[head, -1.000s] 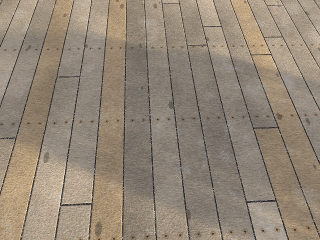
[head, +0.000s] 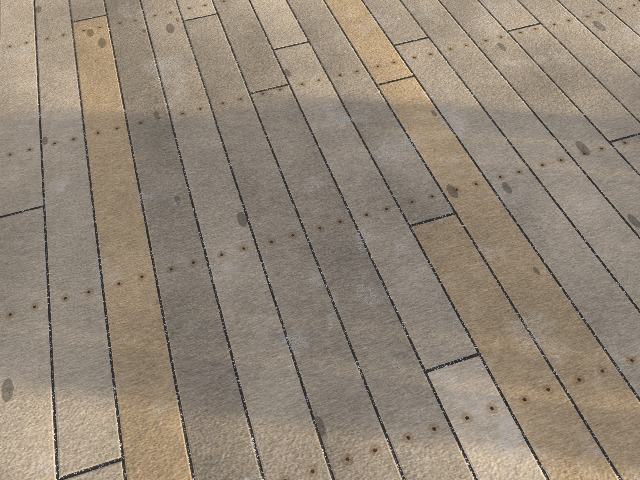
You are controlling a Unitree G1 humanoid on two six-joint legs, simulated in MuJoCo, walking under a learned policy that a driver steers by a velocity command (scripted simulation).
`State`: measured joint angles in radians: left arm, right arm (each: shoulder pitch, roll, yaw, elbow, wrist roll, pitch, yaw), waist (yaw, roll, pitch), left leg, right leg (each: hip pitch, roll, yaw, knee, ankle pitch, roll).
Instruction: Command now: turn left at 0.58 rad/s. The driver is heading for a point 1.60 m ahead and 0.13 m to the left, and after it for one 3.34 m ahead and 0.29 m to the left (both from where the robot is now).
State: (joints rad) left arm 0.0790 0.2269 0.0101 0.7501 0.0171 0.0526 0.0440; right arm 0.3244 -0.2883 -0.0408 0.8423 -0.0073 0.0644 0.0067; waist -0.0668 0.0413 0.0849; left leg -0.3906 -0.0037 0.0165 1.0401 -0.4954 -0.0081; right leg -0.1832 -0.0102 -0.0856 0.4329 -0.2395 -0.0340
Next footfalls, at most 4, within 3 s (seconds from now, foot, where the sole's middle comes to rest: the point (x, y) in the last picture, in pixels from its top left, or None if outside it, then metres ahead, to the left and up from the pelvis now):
0.24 left None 0.01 0.12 -0.78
0.82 right None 0.04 -0.07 -0.78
1.38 left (302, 463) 0.50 0.07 -0.78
2.02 right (335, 291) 0.91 -0.03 -0.78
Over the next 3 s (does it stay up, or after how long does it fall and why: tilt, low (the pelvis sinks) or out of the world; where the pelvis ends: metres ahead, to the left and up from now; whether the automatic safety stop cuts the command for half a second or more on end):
stays up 1.39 -0.01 0.00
